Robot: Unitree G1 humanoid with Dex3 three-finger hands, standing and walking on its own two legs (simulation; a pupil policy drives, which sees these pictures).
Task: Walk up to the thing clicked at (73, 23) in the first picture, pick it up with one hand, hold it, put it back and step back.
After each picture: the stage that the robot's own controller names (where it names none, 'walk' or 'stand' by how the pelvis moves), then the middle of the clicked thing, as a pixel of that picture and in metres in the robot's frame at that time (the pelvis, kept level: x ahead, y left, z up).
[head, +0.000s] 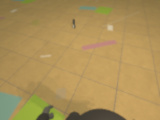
stand; (73, 24) +2.34 +0.60 -0.65
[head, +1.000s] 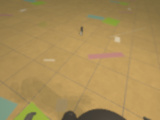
walk; (81, 31) +2.25 +0.30 -0.63
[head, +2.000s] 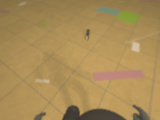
walk; (87, 35) +1.62 +0.15 -0.64
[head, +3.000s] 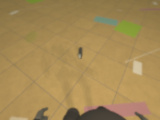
walk; (80, 53) +1.12 +0.19 -0.64
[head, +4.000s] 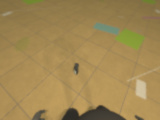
walk; (76, 69) +0.77 +0.18 -0.65
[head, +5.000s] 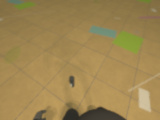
walk; (72, 81) +0.55 +0.21 -0.65
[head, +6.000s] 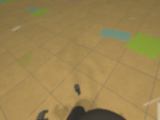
walk; (77, 90) +0.44 +0.22 -0.64
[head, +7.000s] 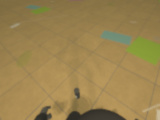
stand; (77, 93) +0.40 +0.18 -0.65
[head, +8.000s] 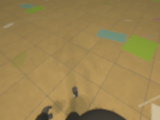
stand; (75, 92) +0.41 +0.19 -0.66
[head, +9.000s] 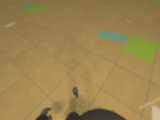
stand; (75, 92) +0.41 +0.18 -0.66
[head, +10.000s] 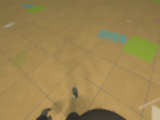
stand; (75, 93) +0.40 +0.19 -0.66
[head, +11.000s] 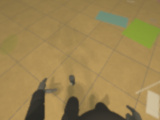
go down; (72, 80) +0.43 +0.19 -0.59
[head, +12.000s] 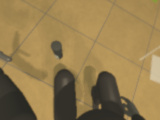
go down; (58, 51) +0.46 +0.25 -0.24
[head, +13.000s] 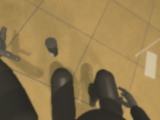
close in; (52, 48) +0.46 +0.26 -0.23
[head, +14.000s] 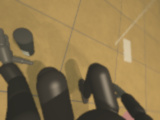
close; (26, 45) +0.44 +0.30 -0.16
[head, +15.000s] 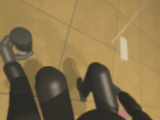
lift; (24, 45) +0.42 +0.30 -0.16
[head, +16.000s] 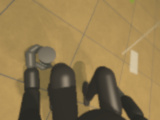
lift; (46, 58) +0.34 +0.26 -0.12
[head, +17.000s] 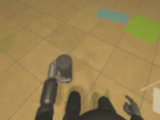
lift; (66, 71) +0.30 +0.17 +0.06
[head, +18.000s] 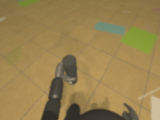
hold; (71, 72) +0.32 +0.14 +0.05
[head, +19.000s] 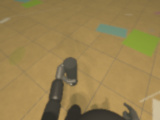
crouch; (71, 73) +0.31 +0.14 +0.04
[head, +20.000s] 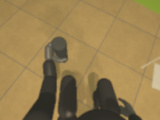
crouch; (61, 52) +0.43 +0.20 -0.04
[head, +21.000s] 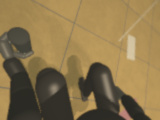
lower; (23, 46) +0.42 +0.30 -0.17
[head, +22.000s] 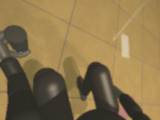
lower; (20, 45) +0.43 +0.31 -0.16
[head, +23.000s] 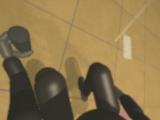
lower; (23, 45) +0.42 +0.31 -0.16
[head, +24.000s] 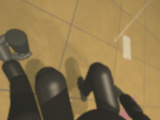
lower; (21, 47) +0.41 +0.31 -0.16
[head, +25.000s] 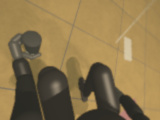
loosen; (32, 47) +0.42 +0.27 -0.16
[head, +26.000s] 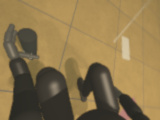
withdraw; (29, 47) +0.42 +0.28 -0.16
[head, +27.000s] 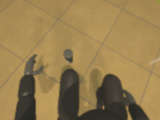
walk; (69, 57) +0.44 +0.22 -0.26
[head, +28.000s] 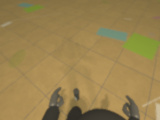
stand; (76, 94) +0.38 +0.15 -0.59
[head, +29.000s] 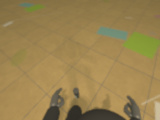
stand; (76, 93) +0.39 +0.17 -0.60
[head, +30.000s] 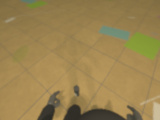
stand; (76, 91) +0.40 +0.17 -0.61
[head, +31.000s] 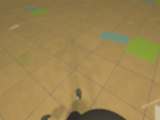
walk; (78, 94) +0.41 +0.15 -0.65
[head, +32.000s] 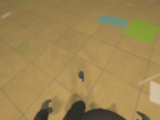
walk; (81, 76) +0.54 +0.16 -0.64
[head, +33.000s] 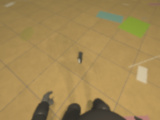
walk; (80, 57) +0.89 +0.14 -0.63
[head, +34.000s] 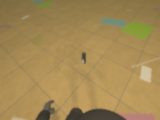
stand; (84, 58) +1.01 +0.18 -0.64
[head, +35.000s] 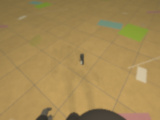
stand; (82, 59) +1.02 +0.18 -0.66
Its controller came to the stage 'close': yes
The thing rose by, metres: 0.68
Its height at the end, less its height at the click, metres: +0.00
